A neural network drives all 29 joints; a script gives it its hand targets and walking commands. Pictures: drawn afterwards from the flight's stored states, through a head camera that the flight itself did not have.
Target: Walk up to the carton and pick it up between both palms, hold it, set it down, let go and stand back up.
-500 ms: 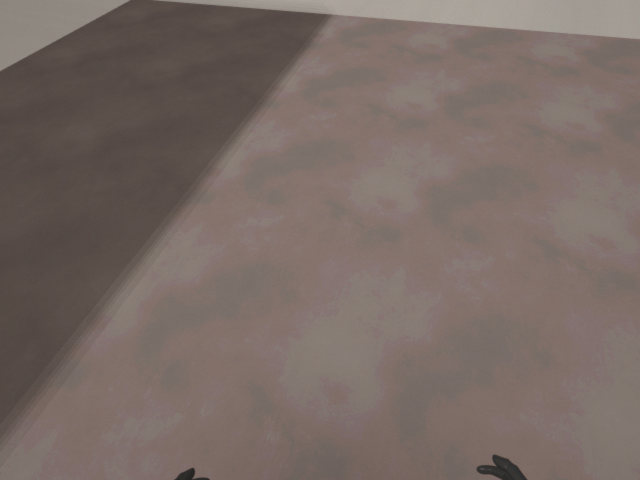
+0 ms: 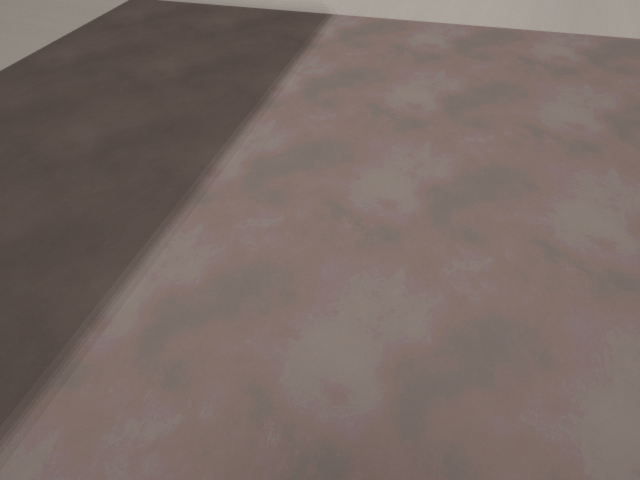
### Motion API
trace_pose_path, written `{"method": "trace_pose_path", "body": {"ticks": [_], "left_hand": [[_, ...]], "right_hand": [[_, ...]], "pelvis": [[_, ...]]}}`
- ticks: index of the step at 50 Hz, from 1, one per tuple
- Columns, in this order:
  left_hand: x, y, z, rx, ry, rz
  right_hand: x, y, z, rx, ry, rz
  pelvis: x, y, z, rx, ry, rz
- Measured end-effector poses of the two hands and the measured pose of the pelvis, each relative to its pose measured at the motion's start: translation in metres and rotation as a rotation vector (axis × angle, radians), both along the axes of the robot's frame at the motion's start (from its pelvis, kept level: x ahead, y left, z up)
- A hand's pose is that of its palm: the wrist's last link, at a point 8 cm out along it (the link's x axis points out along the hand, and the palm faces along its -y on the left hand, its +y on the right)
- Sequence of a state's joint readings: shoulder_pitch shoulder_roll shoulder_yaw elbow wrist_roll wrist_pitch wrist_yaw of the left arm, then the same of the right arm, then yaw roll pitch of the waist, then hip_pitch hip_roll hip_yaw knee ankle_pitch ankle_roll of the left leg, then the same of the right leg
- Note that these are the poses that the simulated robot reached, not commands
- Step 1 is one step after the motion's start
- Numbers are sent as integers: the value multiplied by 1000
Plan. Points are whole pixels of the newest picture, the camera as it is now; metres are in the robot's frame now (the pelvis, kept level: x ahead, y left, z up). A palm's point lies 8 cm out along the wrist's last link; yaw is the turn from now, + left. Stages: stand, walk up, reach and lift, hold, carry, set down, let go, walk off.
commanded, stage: stand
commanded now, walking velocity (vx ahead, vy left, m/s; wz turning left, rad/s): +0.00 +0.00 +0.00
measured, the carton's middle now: out of the picture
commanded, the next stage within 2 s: walk up in 0.82 s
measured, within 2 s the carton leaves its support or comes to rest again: neither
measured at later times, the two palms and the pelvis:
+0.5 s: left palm out of the picture +0.01 +0.22 -0.14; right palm out of the picture +0.00 -0.22 -0.14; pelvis +0.00 +0.00 +0.01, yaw +0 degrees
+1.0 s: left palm out of the picture -0.02 +0.20 -0.14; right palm out of the picture -0.02 -0.20 -0.14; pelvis +0.00 +0.00 +0.01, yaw +0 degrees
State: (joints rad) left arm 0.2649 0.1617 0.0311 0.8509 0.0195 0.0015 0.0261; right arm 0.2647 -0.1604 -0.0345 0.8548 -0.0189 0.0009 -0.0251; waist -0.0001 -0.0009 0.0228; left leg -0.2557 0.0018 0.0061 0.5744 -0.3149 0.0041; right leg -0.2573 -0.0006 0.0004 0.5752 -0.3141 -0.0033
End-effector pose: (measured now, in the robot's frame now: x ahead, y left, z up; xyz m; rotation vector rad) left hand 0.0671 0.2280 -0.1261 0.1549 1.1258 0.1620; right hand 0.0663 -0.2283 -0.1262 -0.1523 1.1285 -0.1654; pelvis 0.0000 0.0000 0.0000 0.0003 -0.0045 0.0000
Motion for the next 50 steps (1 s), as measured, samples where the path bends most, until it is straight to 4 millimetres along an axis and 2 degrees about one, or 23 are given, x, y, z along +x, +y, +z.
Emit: {"method": "trace_pose_path", "body": {"ticks": [13,26,50], "left_hand": [[-32,-2,-6,-7,122,38],[-62,-14,-12,-35,229,56],[-89,-26,-15,-61,312,58]], "right_hand": [[-33,2,-6,8,122,-39],[-63,14,-11,36,229,-56],[-91,27,-14,62,311,-57]], "pelvis": [[1,0,5,0,-18,0],[1,0,8,0,-34,0],[-4,0,10,-1,-39,0]]}}
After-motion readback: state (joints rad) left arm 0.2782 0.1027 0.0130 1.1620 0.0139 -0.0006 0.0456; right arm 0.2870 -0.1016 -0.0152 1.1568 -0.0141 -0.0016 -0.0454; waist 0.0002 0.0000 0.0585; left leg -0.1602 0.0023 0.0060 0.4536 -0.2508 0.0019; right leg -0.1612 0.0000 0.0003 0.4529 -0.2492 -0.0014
